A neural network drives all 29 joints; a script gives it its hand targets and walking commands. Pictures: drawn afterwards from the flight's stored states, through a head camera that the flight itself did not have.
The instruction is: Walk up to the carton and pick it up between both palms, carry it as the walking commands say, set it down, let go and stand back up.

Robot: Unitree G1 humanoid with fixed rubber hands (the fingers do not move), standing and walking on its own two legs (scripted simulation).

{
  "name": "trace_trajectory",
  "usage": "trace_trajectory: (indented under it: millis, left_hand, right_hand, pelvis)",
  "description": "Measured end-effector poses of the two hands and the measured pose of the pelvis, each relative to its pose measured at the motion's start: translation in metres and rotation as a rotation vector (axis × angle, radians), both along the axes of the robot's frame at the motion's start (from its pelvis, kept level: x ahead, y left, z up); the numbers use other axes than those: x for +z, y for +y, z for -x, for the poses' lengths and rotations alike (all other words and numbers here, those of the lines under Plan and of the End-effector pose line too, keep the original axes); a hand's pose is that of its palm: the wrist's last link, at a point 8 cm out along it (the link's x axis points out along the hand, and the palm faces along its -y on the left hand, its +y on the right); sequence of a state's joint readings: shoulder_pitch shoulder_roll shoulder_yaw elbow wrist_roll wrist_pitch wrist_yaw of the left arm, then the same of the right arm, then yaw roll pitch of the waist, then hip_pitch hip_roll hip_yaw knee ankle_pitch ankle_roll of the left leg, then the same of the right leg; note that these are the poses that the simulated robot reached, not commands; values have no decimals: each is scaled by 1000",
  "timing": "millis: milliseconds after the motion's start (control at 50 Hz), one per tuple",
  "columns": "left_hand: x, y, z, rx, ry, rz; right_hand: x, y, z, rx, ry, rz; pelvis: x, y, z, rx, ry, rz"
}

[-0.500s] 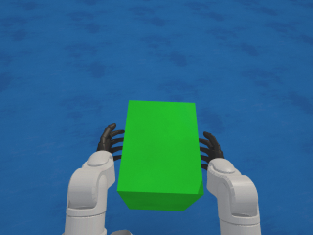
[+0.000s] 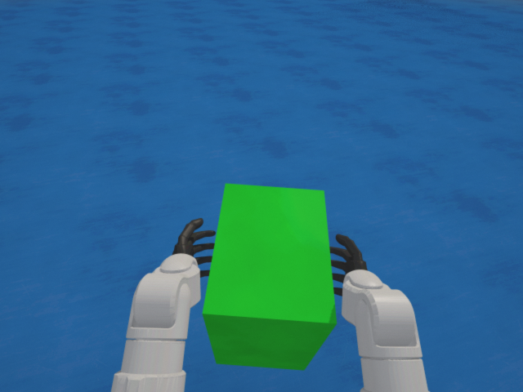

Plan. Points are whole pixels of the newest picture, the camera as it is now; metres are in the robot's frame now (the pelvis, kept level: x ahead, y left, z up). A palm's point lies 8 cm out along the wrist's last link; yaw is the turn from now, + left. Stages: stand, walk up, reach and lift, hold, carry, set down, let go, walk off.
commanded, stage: carry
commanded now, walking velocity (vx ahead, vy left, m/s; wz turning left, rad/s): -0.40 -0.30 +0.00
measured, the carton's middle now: (267, 282) +0.30 -0.01 +0.00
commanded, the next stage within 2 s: none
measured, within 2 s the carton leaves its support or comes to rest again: neither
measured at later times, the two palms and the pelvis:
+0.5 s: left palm (253, 354) +0.16 +0.02 +0.07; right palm (452, 369) +0.15 -0.23 +0.05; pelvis -0.13 -0.11 -0.01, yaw +0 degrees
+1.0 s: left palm out of the picture -0.03 -0.17 +0.05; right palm out of the picture -0.04 -0.42 +0.06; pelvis -0.32 -0.30 -0.02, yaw +4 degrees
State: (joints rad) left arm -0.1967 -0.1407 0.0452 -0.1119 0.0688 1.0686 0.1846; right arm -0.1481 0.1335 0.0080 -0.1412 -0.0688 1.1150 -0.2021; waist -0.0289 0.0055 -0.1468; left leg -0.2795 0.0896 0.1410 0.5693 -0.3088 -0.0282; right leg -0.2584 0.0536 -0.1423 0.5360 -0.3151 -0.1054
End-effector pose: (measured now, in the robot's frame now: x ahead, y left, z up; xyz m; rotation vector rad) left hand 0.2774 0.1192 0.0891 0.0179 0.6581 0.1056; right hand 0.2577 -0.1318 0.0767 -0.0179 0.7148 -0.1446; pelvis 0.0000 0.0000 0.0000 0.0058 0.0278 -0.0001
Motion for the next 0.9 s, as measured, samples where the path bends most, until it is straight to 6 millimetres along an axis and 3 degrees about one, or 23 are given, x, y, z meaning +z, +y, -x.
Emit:
trace_trajectory:
  millis: [120, 240, 360, 480, 540, 580, 660, 760, 900]
  left_hand:
    - [8, -6, 13, 38, -54, 35]
    - [-5, -29, 37, 44, -15, 22]
    - [-16, -68, 69, 42, 22, 1]
    - [-23, -97, 112, 51, 61, 17]
    - [-22, -115, 126, 27, -4, 16]
    - [-22, -127, 138, 48, -51, 39]
    - [-24, -153, 171, 84, -29, 34]
    - [-27, -196, 207, 131, -18, 19]
    - [-30, -254, 261, 74, 43, 24]
  right_hand:
    - [9, -6, 7, 16, -54, -1]
    - [-6, -30, 30, 21, -15, -14]
    - [-26, -67, 66, 11, 23, -46]
    - [-25, -97, 105, 20, 60, -29]
    - [-24, -115, 122, -10, -7, -40]
    - [-24, -127, 132, 5, -50, -26]
    - [-19, -154, 151, 51, -29, -14]
    - [-29, -197, 178, 98, -15, -29]
    - [-32, -254, 249, 47, 42, -16]
  pelvis:
    - [-5, -13, 15, -13, 2, -5]
    - [-14, -37, 41, -29, 5, -16]
    - [-19, -72, 78, 7, -19, -16]
    - [-7, -104, 121, 13, 4, -44]
    - [-23, -118, 140, 17, 22, 8]
    - [-31, -134, 152, 48, 2, -18]
    - [-26, -173, 171, 4, -8, -24]
    - [-31, -228, 203, 23, -15, 25]
    - [-17, -270, 267, 51, -8, 8]
